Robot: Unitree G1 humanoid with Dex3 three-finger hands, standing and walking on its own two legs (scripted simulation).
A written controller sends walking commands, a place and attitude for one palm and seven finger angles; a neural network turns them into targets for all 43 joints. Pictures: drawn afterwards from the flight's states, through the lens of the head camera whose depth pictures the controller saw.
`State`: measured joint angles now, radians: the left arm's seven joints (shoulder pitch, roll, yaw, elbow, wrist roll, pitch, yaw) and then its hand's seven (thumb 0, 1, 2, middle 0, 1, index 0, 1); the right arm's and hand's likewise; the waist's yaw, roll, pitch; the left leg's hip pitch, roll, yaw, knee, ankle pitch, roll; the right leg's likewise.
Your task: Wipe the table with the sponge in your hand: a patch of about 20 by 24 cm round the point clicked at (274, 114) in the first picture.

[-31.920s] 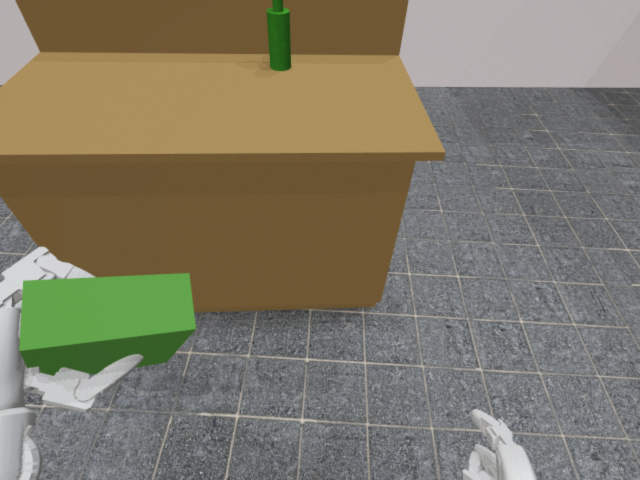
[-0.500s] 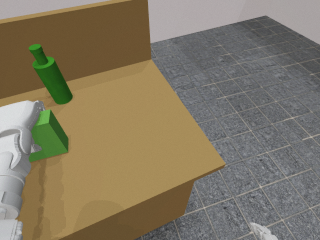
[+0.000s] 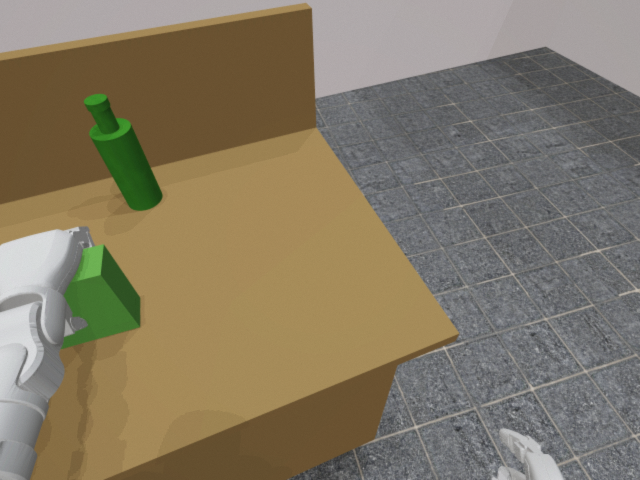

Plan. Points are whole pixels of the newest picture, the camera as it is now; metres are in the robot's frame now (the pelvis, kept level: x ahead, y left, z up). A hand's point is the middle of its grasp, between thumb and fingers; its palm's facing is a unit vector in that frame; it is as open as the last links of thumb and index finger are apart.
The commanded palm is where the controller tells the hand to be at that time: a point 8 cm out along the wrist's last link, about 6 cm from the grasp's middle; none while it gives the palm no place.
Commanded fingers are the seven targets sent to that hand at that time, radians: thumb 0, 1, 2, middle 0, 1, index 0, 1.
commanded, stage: wipe back along the first lane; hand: left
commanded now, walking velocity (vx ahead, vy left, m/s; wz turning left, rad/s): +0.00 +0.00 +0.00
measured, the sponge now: (74, 310) +0.30 +0.37 +0.03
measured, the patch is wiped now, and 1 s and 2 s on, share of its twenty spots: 0.90 0.90 0.90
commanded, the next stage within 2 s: lift the sponge slowly off the table in 1.14 s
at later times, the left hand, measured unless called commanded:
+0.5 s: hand (58, 320) +0.26 +0.34 +0.08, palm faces +0.01 -0.02 -1.00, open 9.6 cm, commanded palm +0.21 +0.33 +0.10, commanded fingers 0.00 0.10 1.30 -1.20 -1.60 -1.20 -1.60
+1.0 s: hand (60, 356) +0.21 +0.32 +0.08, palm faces +0.03 -0.04 -1.00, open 9.6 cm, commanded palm +0.17 +0.29 +0.10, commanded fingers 0.00 0.10 1.30 -1.20 -1.60 -1.20 -1.60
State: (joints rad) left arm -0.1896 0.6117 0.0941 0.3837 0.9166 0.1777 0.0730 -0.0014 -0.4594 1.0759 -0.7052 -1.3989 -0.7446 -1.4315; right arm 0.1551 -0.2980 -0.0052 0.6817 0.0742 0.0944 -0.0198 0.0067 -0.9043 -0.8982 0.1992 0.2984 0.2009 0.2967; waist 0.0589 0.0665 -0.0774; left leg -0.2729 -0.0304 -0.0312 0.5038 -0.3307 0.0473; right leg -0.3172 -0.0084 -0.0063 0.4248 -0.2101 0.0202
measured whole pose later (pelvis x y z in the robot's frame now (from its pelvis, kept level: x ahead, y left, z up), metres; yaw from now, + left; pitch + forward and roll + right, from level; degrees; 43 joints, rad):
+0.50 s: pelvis +0.00 +0.00 +0.00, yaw +0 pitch +3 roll -2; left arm 0.04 0.57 0.07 0.12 0.89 0.23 0.09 0.02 -0.45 1.07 -0.70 -1.41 -0.74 -1.44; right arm 0.11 -0.28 0.00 0.68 0.06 0.07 -0.02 0.01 -0.90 -0.90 0.20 0.30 0.20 0.30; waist 0.09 0.09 -0.07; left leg -0.22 -0.03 -0.03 0.49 -0.33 0.05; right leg -0.27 -0.01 0.00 0.42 -0.22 0.02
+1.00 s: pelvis +0.00 +0.00 +0.00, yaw +0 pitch +2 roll -2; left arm 0.24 0.51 0.05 -0.12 0.90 0.31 0.10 0.03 -0.45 1.07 -0.70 -1.41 -0.75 -1.44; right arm 0.08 -0.27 0.01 0.67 0.06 0.06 -0.01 0.01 -0.90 -0.90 0.20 0.30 0.20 0.30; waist 0.11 0.10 -0.06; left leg -0.17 -0.03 -0.03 0.48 -0.33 0.04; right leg -0.22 -0.01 0.00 0.42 -0.22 0.02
